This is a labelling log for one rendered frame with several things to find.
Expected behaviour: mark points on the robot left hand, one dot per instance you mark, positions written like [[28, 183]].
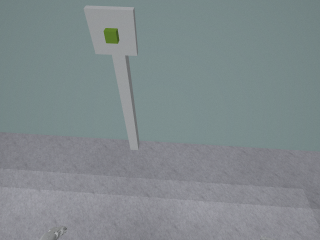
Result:
[[54, 233]]

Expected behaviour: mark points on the button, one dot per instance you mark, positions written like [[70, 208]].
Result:
[[111, 35]]

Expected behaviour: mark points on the panel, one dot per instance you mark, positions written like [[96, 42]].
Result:
[[123, 19]]

